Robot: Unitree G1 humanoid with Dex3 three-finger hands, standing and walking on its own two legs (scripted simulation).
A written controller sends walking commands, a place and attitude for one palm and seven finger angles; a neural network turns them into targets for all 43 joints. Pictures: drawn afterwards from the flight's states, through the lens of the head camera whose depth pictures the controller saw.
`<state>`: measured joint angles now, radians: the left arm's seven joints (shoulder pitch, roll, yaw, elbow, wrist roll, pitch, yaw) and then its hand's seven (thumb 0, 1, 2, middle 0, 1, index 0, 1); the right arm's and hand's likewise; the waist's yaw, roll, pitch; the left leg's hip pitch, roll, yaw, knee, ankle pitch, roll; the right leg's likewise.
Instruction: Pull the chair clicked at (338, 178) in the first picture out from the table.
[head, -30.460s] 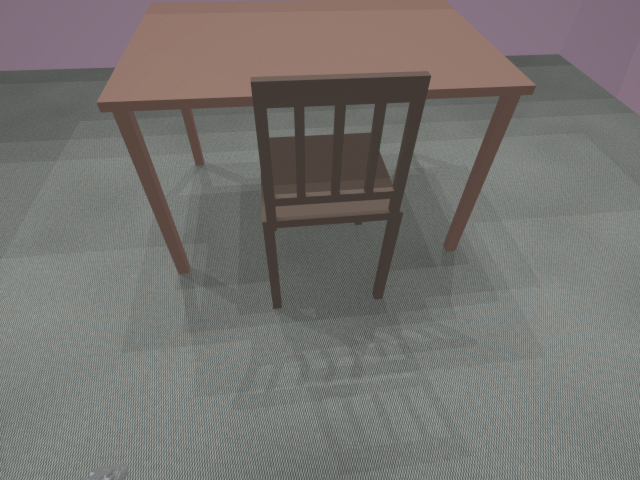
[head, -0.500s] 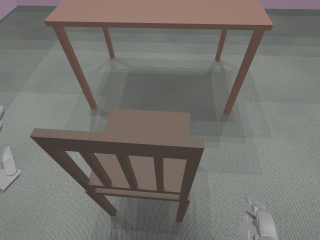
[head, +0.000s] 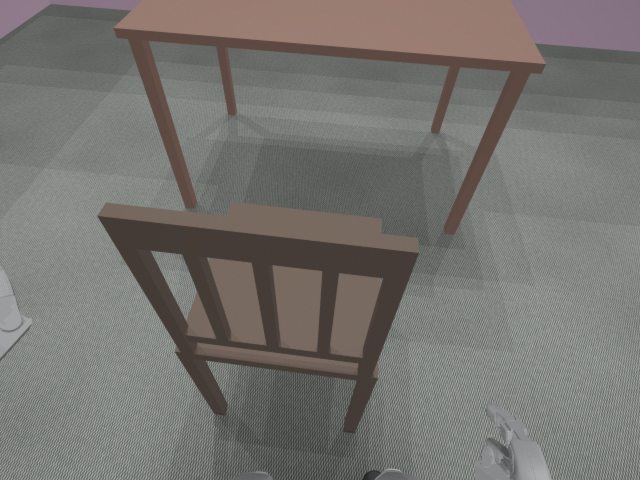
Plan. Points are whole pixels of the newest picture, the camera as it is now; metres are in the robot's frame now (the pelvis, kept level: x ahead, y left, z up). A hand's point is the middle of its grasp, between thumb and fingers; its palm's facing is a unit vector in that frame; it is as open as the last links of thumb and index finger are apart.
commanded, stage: step back with the hand held close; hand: left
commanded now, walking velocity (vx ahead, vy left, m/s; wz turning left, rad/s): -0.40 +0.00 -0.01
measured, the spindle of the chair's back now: (268, 306) +0.38 +0.11 -0.08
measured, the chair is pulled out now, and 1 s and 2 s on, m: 0.61 0.61 0.61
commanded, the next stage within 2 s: stop stepping back and stand still in 0.88 s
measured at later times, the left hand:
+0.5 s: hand (1, 345) +0.18 +0.26 +0.19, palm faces +0.50 -0.69 -0.53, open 7.4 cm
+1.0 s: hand (36, 430) +0.13 +0.20 +0.19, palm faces +0.28 -0.75 -0.60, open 7.4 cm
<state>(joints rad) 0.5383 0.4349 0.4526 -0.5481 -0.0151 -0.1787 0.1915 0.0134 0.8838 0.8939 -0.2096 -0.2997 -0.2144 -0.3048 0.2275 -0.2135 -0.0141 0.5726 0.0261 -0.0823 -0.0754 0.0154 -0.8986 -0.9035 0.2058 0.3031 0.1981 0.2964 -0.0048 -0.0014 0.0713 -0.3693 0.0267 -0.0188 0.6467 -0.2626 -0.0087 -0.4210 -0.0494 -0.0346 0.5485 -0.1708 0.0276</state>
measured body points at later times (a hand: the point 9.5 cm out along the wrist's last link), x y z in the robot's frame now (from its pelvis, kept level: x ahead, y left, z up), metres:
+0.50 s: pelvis -0.01 -0.01 -0.01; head +0.03 +0.00 +0.43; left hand +0.15 +0.30 +0.21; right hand +0.17 -0.24 -0.10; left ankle +0.05 +0.13 -0.72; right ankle +0.07 -0.15 -0.72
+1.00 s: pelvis -0.10 -0.03 +0.00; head -0.03 -0.02 +0.44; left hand +0.11 +0.24 +0.22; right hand +0.08 -0.26 -0.09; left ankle +0.01 +0.11 -0.71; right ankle -0.11 -0.18 -0.72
